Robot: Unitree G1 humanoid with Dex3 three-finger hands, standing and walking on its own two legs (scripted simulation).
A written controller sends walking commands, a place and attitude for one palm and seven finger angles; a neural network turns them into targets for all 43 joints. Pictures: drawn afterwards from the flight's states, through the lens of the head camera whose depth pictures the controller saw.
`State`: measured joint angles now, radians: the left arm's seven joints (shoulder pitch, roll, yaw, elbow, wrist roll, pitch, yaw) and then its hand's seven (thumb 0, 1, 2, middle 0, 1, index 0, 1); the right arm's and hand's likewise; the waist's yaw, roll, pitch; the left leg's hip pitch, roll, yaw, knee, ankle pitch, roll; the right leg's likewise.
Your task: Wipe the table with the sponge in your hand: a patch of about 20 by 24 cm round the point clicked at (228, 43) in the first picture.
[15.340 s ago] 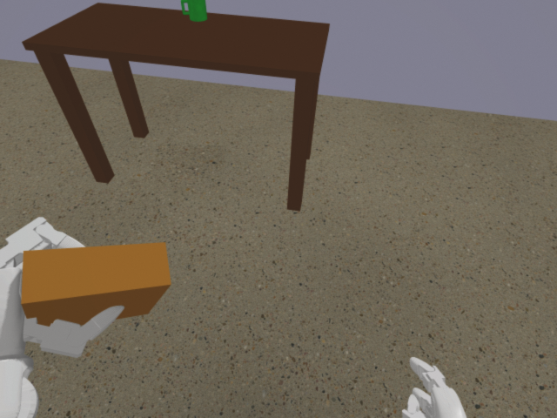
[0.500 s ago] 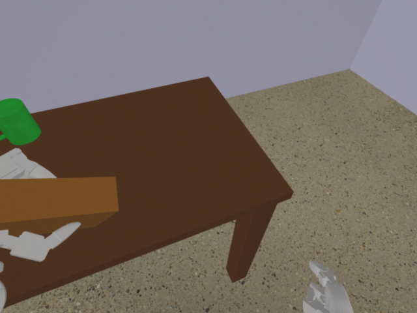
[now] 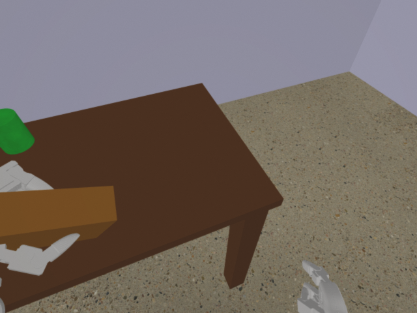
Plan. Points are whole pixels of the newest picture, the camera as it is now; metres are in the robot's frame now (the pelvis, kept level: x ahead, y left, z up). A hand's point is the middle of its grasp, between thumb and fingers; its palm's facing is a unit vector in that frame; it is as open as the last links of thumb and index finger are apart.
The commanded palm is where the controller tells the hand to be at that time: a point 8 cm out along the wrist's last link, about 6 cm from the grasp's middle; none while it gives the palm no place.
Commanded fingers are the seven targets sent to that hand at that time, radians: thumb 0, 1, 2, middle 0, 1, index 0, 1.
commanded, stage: come to a stop and stand still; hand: left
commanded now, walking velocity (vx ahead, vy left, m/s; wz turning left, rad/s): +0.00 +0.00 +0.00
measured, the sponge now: (73, 218) +0.22 +0.21 +0.15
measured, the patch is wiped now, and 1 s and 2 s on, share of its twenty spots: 0.00 0.00 0.00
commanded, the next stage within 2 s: look again from close up in 1.36 s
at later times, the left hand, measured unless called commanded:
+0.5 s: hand out of the picture +0.17 +0.29 +0.18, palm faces +0.39 -0.86 -0.34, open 9.1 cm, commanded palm +0.11 +0.32 +0.18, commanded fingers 0.00 0.10 1.30 -1.20 -1.60 -1.20 -1.60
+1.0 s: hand out of the picture +0.11 +0.35 +0.15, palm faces +0.35 -0.86 -0.38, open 9.1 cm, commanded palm +0.06 +0.39 +0.18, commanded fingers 0.00 0.10 1.30 -1.20 -1.60 -1.20 -1.60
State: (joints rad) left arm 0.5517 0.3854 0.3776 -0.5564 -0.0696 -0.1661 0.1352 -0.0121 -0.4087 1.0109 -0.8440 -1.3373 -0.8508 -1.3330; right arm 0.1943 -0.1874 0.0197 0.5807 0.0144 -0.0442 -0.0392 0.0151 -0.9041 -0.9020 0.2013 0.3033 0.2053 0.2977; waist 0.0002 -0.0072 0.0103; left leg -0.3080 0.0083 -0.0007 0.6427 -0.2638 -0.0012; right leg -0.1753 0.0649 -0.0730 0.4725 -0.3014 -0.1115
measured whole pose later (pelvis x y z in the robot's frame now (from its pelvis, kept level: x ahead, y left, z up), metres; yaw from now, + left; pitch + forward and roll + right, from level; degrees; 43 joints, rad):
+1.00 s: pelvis -0.11 +0.11 +0.00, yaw -1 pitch -2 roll -3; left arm 0.41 0.37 0.34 -0.43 -0.02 -0.21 0.08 -0.01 -0.41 1.01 -0.84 -1.34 -0.85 -1.34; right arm 0.20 -0.17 0.04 0.59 -0.01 -0.15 0.01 0.02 -0.90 -0.90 0.20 0.30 0.21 0.30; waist 0.04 0.00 0.04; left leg -0.34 -0.04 0.06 0.43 -0.10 0.05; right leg -0.12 0.04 -0.01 0.39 -0.24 0.00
